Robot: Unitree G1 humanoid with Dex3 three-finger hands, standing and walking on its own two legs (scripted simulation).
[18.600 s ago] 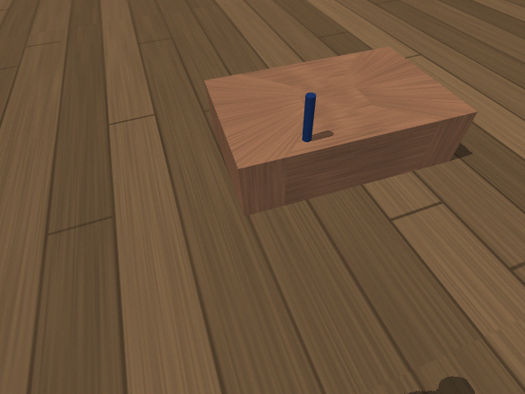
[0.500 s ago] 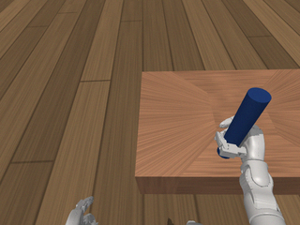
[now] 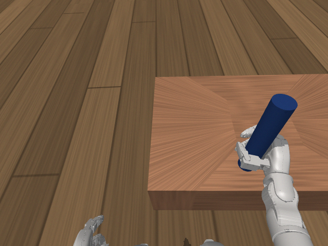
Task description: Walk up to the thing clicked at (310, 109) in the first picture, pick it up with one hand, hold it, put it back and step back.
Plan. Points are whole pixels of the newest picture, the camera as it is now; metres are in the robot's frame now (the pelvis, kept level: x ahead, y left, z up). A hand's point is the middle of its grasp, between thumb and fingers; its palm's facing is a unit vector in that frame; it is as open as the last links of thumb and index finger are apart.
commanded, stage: hold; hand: right
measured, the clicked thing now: (261, 139) +0.33 -0.18 +0.10
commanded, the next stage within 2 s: crouch in 0.38 s
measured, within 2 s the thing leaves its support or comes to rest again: neither
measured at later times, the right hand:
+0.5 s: hand (247, 147) +0.34 -0.17 +0.05, palm faces +0.15 +0.99 +0.02, open 5.8 cm
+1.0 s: hand (239, 151) +0.40 -0.19 -0.07, palm faces +0.15 +0.99 +0.01, open 5.8 cm
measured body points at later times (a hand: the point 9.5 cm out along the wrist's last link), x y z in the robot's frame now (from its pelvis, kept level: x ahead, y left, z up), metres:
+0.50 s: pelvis +0.01 +0.00 +0.00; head +0.05 +0.00 +0.45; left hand +0.15 +0.24 -0.11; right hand +0.32 -0.22 +0.06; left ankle +0.00 +0.14 -0.70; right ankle +0.03 -0.13 -0.70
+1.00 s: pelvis -0.02 +0.00 -0.09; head +0.10 -0.02 +0.34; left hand +0.10 +0.27 -0.20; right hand +0.38 -0.24 -0.07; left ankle +0.00 +0.14 -0.70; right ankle +0.03 -0.13 -0.70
